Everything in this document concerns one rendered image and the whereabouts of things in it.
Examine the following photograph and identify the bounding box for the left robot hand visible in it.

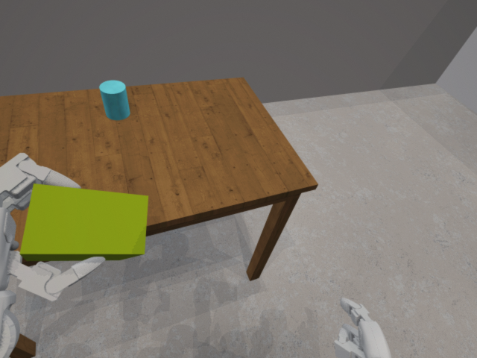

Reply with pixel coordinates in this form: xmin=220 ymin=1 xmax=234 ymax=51
xmin=0 ymin=153 xmax=106 ymax=301

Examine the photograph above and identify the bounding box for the sponge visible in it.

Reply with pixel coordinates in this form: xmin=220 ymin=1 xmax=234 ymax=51
xmin=20 ymin=183 xmax=148 ymax=261

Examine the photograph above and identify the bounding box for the robot left forearm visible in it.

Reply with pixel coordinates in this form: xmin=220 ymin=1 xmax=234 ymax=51
xmin=0 ymin=290 xmax=20 ymax=358

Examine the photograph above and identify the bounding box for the table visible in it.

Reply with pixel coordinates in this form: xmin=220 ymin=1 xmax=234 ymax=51
xmin=0 ymin=78 xmax=318 ymax=358

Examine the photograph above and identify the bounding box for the right robot hand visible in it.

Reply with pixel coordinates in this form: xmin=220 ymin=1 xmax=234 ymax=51
xmin=335 ymin=298 xmax=391 ymax=358

